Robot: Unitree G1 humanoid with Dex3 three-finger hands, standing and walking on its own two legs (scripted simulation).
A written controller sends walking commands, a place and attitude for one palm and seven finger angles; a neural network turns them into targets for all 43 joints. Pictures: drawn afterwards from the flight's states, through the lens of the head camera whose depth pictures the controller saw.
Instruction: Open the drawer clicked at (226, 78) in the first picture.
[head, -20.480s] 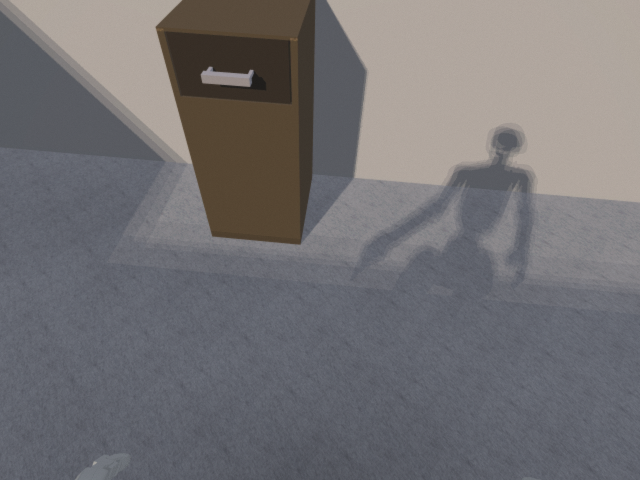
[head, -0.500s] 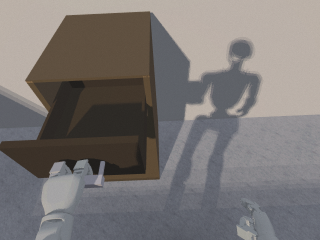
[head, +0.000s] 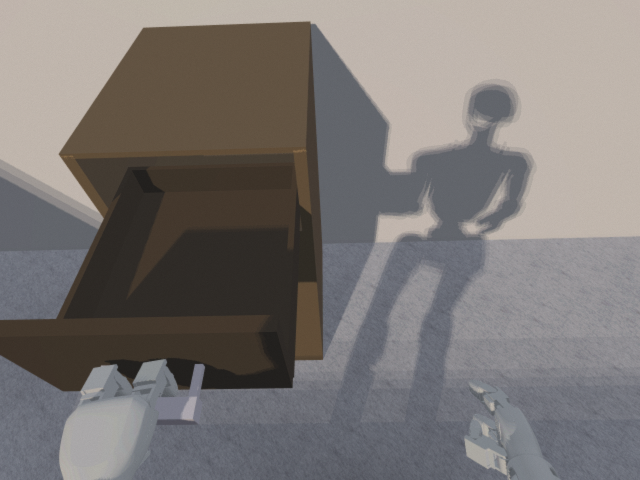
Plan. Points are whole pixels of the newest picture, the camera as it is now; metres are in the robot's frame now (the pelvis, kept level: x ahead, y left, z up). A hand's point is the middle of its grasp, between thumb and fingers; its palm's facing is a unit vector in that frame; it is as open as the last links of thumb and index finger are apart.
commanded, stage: pull the drawer open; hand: left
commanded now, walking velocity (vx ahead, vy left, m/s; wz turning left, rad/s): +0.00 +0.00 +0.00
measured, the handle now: (146, 392) +0.21 +0.24 +0.01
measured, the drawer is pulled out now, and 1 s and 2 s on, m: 0.29 0.30 0.30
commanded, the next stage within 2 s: open the thumb to release the handle in 0.76 s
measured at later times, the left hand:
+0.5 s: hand (134, 457) +0.14 +0.23 -0.01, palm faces -0.04 -0.11 -0.99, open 6.1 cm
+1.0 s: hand (134, 449) +0.15 +0.24 -0.01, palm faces +0.02 -0.07 -1.00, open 6.1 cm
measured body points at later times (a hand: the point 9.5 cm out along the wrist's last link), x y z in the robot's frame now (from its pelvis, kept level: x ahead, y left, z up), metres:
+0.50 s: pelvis +0.00 +0.00 -0.01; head +0.04 -0.02 +0.44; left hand +0.14 +0.24 +0.05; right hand +0.20 -0.23 -0.10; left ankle -0.05 +0.11 -0.69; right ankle +0.01 -0.11 -0.69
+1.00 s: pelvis -0.01 +0.00 -0.01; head +0.04 -0.02 +0.43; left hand +0.14 +0.24 +0.04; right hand +0.21 -0.22 -0.11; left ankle -0.05 +0.11 -0.69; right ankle +0.01 -0.11 -0.69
